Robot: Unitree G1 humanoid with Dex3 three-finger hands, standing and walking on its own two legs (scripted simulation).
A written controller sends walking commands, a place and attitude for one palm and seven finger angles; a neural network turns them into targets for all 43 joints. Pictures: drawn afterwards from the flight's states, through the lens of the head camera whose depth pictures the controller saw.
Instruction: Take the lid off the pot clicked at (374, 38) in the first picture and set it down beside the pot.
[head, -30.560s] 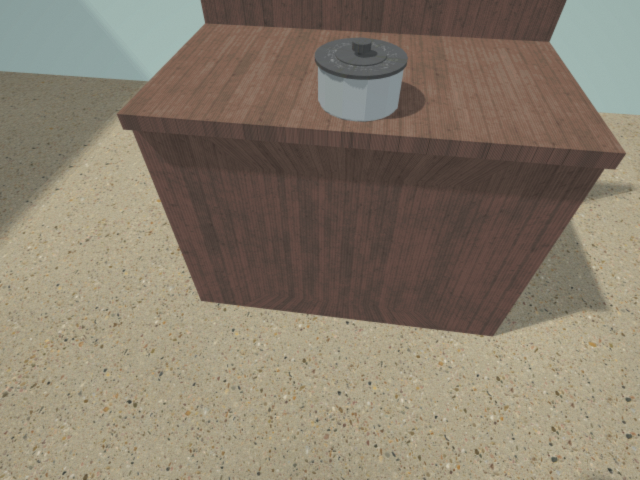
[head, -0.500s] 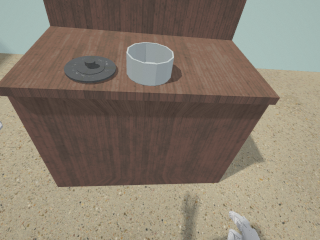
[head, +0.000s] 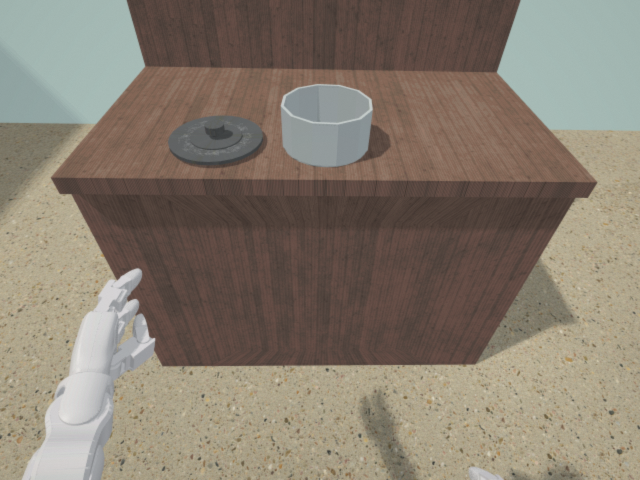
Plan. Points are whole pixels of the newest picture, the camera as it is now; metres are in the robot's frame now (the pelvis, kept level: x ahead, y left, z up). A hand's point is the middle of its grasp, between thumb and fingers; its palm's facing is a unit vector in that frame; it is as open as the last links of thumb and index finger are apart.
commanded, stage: stop stepping back and stand still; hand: left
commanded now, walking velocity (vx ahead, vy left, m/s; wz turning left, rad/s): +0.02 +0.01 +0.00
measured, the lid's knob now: (214, 127) +0.79 +0.22 +0.07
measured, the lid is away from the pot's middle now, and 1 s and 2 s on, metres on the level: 0.24 0.24 0.24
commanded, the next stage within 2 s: let the arm hang, fingers relaxed in 1.02 s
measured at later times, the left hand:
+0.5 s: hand out of the picture +0.08 +0.15 -0.18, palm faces -0.01 -0.97 -0.22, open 7.3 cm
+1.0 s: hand out of the picture +0.14 +0.11 -0.17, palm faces +0.02 -0.98 -0.20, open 7.3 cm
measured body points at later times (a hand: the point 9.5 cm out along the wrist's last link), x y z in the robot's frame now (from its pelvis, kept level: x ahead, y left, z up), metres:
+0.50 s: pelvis +0.06 -0.05 +0.00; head +0.10 -0.04 +0.45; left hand +0.08 +0.20 -0.16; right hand -0.01 -0.26 -0.15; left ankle +0.03 +0.08 -0.73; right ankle +0.05 -0.18 -0.73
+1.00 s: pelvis +0.08 -0.07 +0.00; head +0.10 -0.07 +0.45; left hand +0.14 +0.16 -0.16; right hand +0.08 -0.30 -0.15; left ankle +0.03 +0.08 -0.73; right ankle +0.05 -0.18 -0.73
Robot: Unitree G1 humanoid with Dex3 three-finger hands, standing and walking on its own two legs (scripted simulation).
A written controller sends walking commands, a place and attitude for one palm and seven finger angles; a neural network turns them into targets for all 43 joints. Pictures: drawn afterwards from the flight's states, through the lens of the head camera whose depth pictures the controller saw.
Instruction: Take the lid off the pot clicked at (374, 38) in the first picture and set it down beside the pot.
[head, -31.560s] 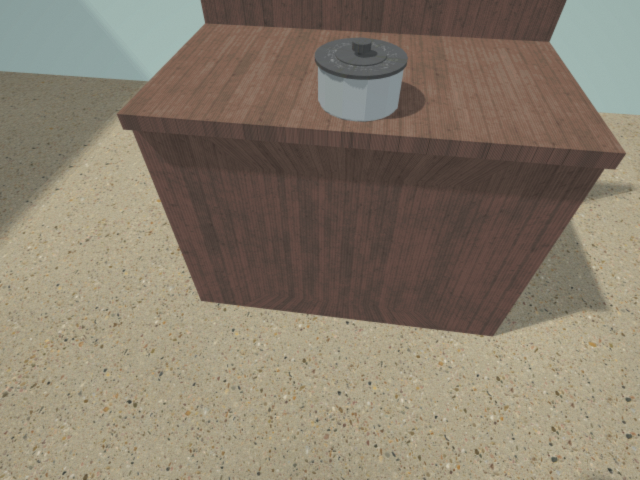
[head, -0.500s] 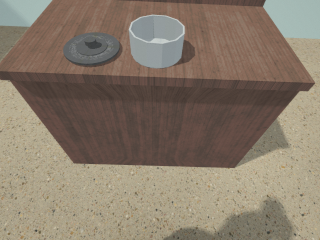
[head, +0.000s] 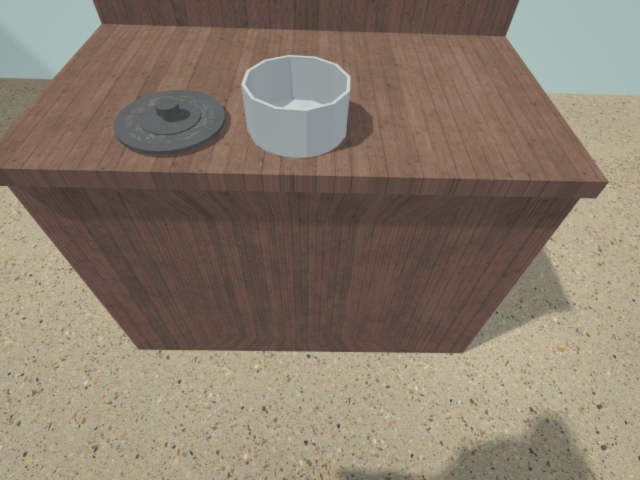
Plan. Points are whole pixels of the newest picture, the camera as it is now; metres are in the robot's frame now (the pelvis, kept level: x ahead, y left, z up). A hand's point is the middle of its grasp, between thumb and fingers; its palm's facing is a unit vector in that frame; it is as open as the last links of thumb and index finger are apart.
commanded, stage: stop stepping back and stand still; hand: left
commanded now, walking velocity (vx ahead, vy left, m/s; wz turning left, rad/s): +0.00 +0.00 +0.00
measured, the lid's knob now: (167, 107) +0.71 +0.31 +0.07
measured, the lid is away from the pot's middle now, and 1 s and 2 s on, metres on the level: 0.24 0.24 0.24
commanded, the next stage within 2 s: let the arm hang, fingers relaxed in 0.02 s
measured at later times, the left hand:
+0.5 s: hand out of the picture +0.00 +0.19 -0.18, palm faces +0.04 -0.98 -0.18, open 7.3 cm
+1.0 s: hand out of the picture -0.02 +0.19 -0.18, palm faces +0.04 -0.98 -0.18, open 7.3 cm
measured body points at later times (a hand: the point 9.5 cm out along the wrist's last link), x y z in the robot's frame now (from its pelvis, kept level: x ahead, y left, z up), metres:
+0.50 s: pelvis -0.01 +0.02 +0.00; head +0.01 +0.03 +0.45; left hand +0.00 +0.24 -0.16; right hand -0.03 -0.19 -0.15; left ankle -0.06 +0.14 -0.73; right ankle -0.02 -0.12 -0.73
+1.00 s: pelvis -0.02 +0.02 +0.00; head +0.00 +0.03 +0.45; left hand -0.02 +0.24 -0.16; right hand -0.04 -0.19 -0.15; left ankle -0.06 +0.14 -0.73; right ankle -0.02 -0.12 -0.73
